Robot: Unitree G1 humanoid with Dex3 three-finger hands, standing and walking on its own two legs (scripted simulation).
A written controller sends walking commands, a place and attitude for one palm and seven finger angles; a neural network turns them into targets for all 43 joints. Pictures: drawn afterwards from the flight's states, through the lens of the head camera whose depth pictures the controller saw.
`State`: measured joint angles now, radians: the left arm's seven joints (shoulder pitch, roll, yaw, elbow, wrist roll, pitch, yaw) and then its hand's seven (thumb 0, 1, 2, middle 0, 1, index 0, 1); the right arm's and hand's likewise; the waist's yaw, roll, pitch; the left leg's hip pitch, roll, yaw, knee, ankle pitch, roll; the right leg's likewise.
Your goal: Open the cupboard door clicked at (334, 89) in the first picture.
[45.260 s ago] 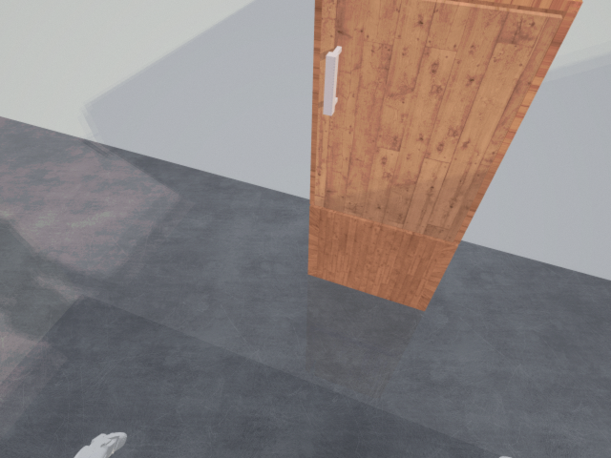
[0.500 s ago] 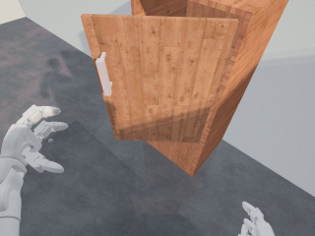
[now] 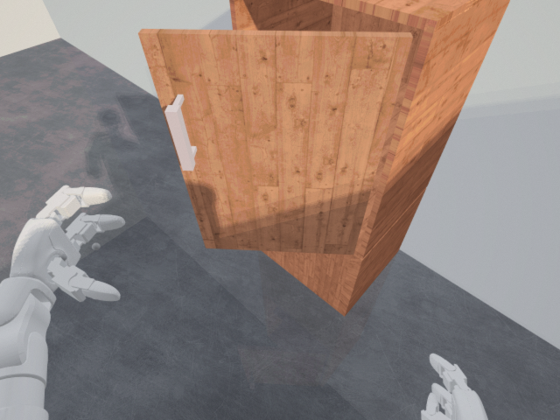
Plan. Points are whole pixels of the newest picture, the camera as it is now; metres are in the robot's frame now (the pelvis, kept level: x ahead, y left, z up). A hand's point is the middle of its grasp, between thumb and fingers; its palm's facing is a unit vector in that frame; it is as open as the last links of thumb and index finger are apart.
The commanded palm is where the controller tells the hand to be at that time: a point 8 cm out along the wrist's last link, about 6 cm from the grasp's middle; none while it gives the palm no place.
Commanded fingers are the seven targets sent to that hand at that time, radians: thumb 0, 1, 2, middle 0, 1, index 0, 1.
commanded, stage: move the hooked fingers beside the handle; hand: left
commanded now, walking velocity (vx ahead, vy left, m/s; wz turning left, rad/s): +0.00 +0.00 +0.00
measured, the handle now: (184, 133) +0.57 +0.23 +0.09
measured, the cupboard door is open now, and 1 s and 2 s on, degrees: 39 39 39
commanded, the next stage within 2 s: none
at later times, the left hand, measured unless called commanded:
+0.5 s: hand (119, 201) +0.39 +0.28 +0.10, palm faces +0.06 -1.00 -0.02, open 14.0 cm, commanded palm +0.36 +0.33 +0.10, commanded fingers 0.00 -0.50 0.30 -0.30 -1.20 -0.30 -1.20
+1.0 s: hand (123, 176) +0.44 +0.30 +0.10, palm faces +0.02 -1.00 +0.01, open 14.0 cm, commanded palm +0.43 +0.34 +0.10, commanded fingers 0.00 -0.50 0.30 -0.30 -1.20 -0.30 -1.20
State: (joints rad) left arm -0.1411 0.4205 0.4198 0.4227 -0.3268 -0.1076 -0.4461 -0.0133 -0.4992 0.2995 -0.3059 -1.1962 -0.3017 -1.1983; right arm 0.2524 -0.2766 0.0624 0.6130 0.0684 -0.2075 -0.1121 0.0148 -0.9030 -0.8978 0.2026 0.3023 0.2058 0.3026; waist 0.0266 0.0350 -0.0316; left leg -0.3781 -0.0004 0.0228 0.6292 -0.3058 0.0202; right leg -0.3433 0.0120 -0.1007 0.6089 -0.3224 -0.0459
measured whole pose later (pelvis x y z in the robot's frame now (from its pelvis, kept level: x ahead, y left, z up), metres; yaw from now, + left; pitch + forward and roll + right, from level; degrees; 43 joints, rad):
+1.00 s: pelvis +0.00 +0.03 -0.01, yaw -2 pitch +12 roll -2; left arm -0.71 0.60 0.45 1.06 -0.20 -0.26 -0.46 -0.01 -0.50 0.30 -0.30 -1.20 -0.30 -1.20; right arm 0.37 -0.29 0.05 0.62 0.04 -0.05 -0.07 0.01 -0.90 -0.90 0.20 0.30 0.21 0.30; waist -0.07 0.00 -0.06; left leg -0.60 0.00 0.05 0.74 -0.35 0.06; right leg -0.55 0.01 -0.08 0.68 -0.33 -0.01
